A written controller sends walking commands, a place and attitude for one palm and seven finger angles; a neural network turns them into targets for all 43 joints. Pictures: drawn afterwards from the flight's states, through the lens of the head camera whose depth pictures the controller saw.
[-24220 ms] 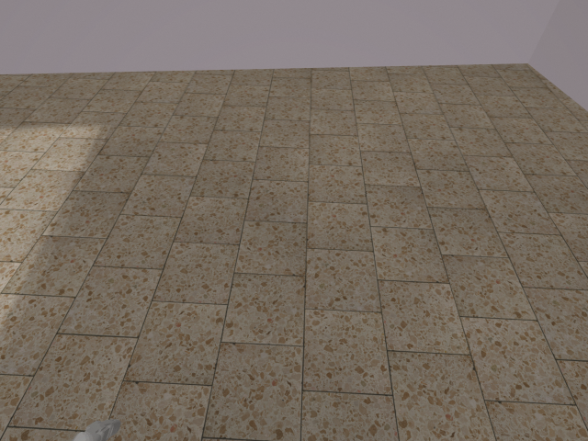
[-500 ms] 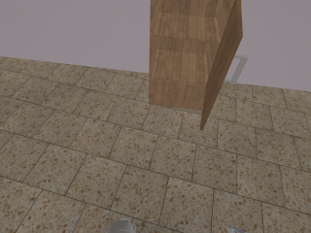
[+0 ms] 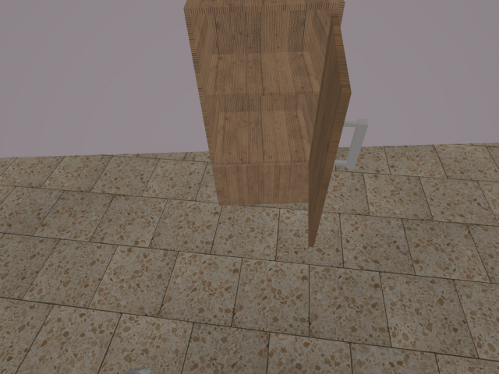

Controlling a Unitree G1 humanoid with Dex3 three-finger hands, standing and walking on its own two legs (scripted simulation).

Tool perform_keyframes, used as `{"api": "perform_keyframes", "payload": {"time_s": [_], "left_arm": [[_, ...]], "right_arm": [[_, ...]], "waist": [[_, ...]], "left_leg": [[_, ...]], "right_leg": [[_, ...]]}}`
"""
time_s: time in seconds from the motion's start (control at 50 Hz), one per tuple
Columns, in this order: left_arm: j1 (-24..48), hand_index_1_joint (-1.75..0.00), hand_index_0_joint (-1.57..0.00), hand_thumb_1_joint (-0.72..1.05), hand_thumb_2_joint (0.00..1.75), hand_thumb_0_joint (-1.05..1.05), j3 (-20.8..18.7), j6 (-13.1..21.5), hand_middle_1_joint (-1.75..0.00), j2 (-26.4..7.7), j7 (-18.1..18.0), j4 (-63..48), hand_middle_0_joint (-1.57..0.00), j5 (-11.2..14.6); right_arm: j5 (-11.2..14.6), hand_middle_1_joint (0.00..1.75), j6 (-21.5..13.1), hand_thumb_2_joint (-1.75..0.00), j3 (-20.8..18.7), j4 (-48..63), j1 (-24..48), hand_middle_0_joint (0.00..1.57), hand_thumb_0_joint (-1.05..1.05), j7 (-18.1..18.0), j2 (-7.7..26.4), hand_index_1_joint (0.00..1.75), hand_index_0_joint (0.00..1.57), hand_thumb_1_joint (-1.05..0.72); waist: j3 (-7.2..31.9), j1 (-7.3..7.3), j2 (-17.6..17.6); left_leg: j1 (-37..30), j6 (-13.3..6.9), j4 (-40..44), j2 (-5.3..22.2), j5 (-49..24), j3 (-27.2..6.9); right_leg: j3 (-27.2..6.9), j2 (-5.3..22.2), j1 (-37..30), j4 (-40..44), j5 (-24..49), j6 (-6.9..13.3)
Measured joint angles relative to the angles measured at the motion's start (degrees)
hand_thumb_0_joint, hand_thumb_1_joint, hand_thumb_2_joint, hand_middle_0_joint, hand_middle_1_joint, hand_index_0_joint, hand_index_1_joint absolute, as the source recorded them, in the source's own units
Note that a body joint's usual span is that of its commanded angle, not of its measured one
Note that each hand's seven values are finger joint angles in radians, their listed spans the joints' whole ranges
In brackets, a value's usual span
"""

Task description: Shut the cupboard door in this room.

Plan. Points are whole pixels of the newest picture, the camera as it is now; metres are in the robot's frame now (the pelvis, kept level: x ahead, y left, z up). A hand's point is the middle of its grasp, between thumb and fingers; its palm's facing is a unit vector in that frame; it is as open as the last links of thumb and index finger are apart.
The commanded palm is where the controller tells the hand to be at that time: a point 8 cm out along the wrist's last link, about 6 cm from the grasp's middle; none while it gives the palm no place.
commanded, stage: stand and wait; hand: left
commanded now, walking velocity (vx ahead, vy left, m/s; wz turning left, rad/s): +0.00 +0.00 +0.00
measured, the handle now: (347, 144) +0.63 -0.22 -0.02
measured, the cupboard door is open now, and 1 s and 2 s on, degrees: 82 82 82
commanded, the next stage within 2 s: turn or walk to find it in 1.34 s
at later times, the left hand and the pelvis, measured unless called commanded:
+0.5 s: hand out of the picture +0.01 +0.17 -0.16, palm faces +0.07 -0.98 -0.19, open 7.3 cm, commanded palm none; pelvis +0.02 +0.00 +0.02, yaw +1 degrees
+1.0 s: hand out of the picture +0.01 +0.17 -0.16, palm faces +0.05 -0.98 -0.16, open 7.3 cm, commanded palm none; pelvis +0.03 +0.01 +0.02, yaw +1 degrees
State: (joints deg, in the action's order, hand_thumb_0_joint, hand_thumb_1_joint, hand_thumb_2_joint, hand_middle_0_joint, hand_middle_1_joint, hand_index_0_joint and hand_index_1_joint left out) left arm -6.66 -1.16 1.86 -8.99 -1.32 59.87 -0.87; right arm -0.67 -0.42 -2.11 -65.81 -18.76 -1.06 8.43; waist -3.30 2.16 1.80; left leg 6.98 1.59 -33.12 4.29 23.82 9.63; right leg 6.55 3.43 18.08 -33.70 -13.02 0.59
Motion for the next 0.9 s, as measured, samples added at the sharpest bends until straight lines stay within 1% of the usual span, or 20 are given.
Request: {"api": "perform_keyframes", "payload": {"time_s": [0.02, 0.04, 0.08, 0.14, 0.18, 0.2, 0.26, 0.32, 0.46, 0.6, 0.72, 0.9], "left_arm": [[-0.04, -0.29, -0.2, 0.91, 0.89, 0.0, 0.47, 0.17, -0.3, 0.63, 0.13, 0.32, -0.19, 0.07], [-0.08, -0.29, -0.2, 0.91, 0.89, 0.0, 0.77, 0.29, -0.3, 1.15, 0.23, 0.63, -0.19, 0.15], [-0.17, -0.29, -0.2, 0.91, 0.89, -0.01, 0.82, 0.25, -0.3, 1.91, 0.05, 1.12, -0.2, 0.45], [0.0, -0.29, -0.21, 0.93, 0.89, -0.02, 0.21, 0.0, -0.3, 1.72, -0.64, 1.31, -0.2, 0.85], [-0.4, -0.3, -0.21, 0.94, 0.89, -0.02, 0.13, -0.38, -0.3, 1.46, -0.72, 1.77, -0.2, 0.99], [-0.69, -0.3, -0.21, 0.94, 0.89, -0.02, -0.11, -0.55, -0.3, 1.22, -0.84, 2.07, -0.2, 1.17], [-2.27, -0.3, -0.21, 0.95, 0.89, -0.03, -0.51, -1.43, -0.3, 0.08, -0.92, 3.09, -0.2, 1.12], [-4.1, -0.29, -0.21, 0.95, 0.89, -0.02, -0.38, -1.79, -0.3, -0.54, -0.81, 4.03, -0.2, 0.9], [-8.4, -0.29, -0.2, 0.93, 0.89, -0.01, 0.58, -1.65, -0.3, 0.25, -0.71, 6.15, -0.2, 0.83], [-11.42, -0.29, -0.2, 0.91, 0.89, 0.0, 1.3, -1.54, -0.3, 2.06, -0.68, 7.63, -0.2, 0.72], [-11.99, -0.29, -0.2, 0.91, 0.89, 0.0, 1.59, -1.36, -0.3, 3.2, -0.76, 7.78, -0.2, 0.61], [-10.83, -0.29, -0.2, 0.91, 0.89, 0.0, 1.61, -1.15, -0.3, 3.11, -1.13, 7.14, -0.2, 0.39]], "right_arm": [[0.17, 0.29, 0.41, -0.9, 0.04, 0.2, 0.21, 0.2, 0.0, -0.04, -0.08, 0.3, 0.2, -0.92], [0.3, 0.29, 0.79, -0.9, 0.15, 0.41, 0.45, 0.2, 0.0, -0.06, -0.31, 0.3, 0.2, -0.92], [0.47, 0.29, 1.18, -0.9, 0.46, 0.61, 1.03, 0.2, 0.0, 0.0, -0.97, 0.3, 0.2, -0.92], [0.55, 0.29, 1.1, -0.9, 0.82, 0.66, 1.56, 0.2, 0.0, 0.07, -1.86, 0.3, 0.2, -0.91], [0.41, 0.29, 0.86, -0.9, 0.92, 0.54, 1.72, 0.2, 0.0, 0.06, -1.97, 0.3, 0.2, -0.91], [0.31, 0.29, 0.7, -0.9, 0.91, 0.29, 1.88, 0.2, 0.0, -0.01, -2.06, 0.3, 0.2, -0.91], [0.09, 0.29, 0.61, -0.9, 1.01, -0.24, 1.7, 0.2, 0.0, -0.06, -2.42, 0.3, 0.2, -0.91], [0.12, 0.29, 0.48, -0.9, 1.11, -0.28, 1.47, 0.2, 0.0, -0.09, -2.38, 0.3, 0.2, -0.91], [0.27, 0.29, 0.29, -0.9, 1.35, -0.07, 1.81, 0.2, 0.0, -0.34, -1.75, 0.3, 0.2, -0.91], [0.48, 0.29, 0.2, -0.9, 1.57, -0.26, 1.96, 0.2, 0.0, -0.45, -1.95, 0.3, 0.2, -0.91], [0.54, 0.29, 0.16, -0.9, 1.66, -0.45, 1.81, 0.2, 0.0, -0.59, -2.44, 0.3, 0.2, -0.91], [0.54, 0.29, -0.26, -0.9, 1.72, -0.76, 1.02, 0.2, 0.0, -0.7, -3.31, 0.3, 0.2, -0.91]], "waist": [[-0.17, 0.64, 0.82], [-0.31, 0.94, 1.18], [-0.54, 0.8, 1.03], [-0.43, 0.01, 0.5], [0.07, -0.45, 0.52], [0.27, -0.68, 0.27], [1.66, -1.42, -0.98], [2.63, -1.86, -1.42], [1.96, -2.54, -1.24], [1.27, -2.77, -1.51], [1.12, -2.76, -1.83], [1.41, -2.28, -2.04]], "left_leg": [[1.06, 0.29, -1.73, 0.14, 2.64, -1.24], [2.17, 0.49, -3.47, 0.14, 4.73, -2.09], [3.9, 0.61, -5.39, 0.05, 5.44, -3.43], [4.64, 0.71, -2.64, 0.52, 1.13, -4.78], [3.6, 0.75, 2.29, 1.08, -4.31, -5.23], [3.2, 1.03, 3.34, 1.19, -7.34, -5.28], [1.6, 1.38, 5.16, 1.03, -7.56, -4.47], [0.29, 1.28, 7.68, 0.77, -7.99, -4.06], [-1.46, 0.84, 10.62, 0.18, -9.08, -3.36], [-2.02, 0.49, 11.36, -0.13, -9.11, -2.94], [-1.98, 0.23, 11.19, -0.29, -8.8, -2.7], [-2.04, -0.15, 10.73, -0.62, -8.21, -2.46]], "right_leg": [[0.73, -0.26, -0.42, 0.22, -0.47, 0.76], [1.29, -0.33, -0.91, 0.86, -0.45, 1.29], [1.92, -0.41, -1.95, 2.73, 0.39, 1.7], [2.91, -0.78, -3.07, 4.75, 1.24, 1.97], [3.37, -1.34, -3.15, 4.72, 1.07, 1.9], [3.35, -1.47, -3.19, 4.42, 0.83, 1.81], [2.67, -1.56, -4.38, 6.07, 1.24, 1.45], [2.43, -1.59, -5.4, 8.22, 2.13, 1.23], [1.87, -1.37, -6.61, 10.42, 3.04, 0.77], [1.48, -1.17, -6.92, 10.91, 3.14, 0.41], [1.21, -1.03, -6.83, 10.86, 3.05, 0.15], [0.9, -0.66, -6.73, 10.25, 2.57, -0.27]]}}
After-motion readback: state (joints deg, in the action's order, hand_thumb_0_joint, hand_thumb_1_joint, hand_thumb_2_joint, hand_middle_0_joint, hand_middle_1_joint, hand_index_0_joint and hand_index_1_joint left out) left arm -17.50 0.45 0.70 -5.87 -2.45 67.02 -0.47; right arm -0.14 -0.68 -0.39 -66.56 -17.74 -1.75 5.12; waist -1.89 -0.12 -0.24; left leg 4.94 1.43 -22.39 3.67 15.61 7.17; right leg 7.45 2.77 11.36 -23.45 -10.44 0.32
